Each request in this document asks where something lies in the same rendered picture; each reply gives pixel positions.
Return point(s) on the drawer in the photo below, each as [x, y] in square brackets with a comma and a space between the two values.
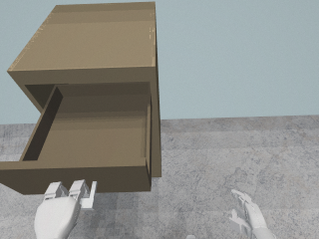
[93, 131]

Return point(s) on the cabinet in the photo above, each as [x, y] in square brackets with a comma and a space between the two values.
[91, 44]

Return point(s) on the robot right hand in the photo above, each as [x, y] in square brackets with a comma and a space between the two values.
[244, 221]

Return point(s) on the right robot forearm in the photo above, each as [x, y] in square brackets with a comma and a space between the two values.
[262, 233]

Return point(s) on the handle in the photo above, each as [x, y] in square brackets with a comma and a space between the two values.
[89, 203]

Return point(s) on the robot left hand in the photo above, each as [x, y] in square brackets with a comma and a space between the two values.
[58, 213]

